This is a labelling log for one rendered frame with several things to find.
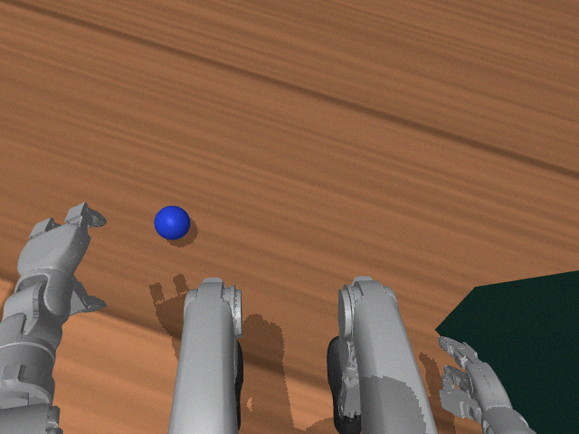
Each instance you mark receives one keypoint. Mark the left robot hand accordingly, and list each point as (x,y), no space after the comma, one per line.
(62,247)

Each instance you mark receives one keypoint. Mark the right robot foot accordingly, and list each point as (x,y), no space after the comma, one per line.
(343,424)

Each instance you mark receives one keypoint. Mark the right robot hand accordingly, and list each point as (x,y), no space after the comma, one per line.
(480,387)

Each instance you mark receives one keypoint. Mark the right robot arm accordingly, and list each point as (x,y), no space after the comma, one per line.
(502,420)

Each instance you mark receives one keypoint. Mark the left robot arm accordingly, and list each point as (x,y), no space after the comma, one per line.
(30,333)

